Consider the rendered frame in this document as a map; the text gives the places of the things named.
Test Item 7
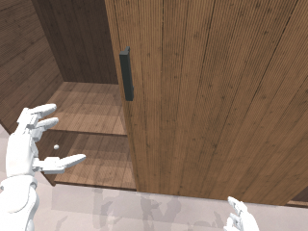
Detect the right robot hand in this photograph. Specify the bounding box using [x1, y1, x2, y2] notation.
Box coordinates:
[223, 196, 260, 231]

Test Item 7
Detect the left robot hand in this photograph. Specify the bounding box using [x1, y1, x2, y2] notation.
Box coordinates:
[6, 104, 87, 178]

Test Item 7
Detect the left robot forearm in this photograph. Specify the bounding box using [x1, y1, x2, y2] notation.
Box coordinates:
[0, 175, 39, 231]

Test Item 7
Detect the wardrobe door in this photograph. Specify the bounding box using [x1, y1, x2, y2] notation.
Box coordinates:
[105, 0, 308, 206]
[291, 186, 308, 202]

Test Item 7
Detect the handle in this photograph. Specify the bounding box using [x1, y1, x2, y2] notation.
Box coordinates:
[119, 46, 134, 101]

